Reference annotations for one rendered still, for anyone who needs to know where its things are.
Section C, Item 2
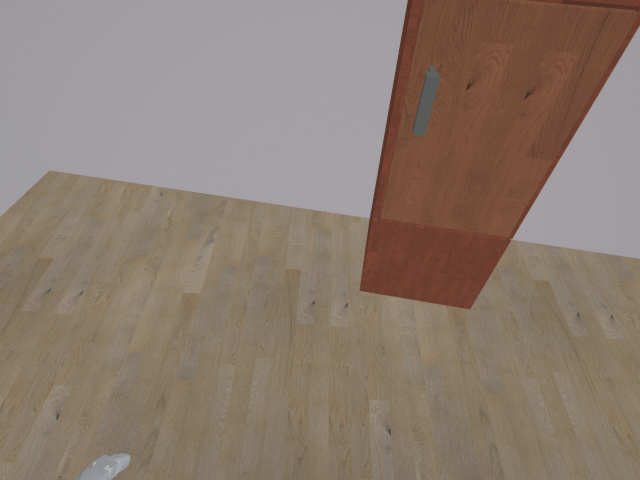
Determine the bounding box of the cupboard door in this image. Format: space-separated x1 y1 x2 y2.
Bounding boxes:
380 0 639 237

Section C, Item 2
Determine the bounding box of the robot left hand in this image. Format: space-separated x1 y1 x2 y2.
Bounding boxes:
75 454 130 480

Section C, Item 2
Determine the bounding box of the handle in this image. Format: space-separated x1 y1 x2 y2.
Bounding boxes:
413 65 440 136

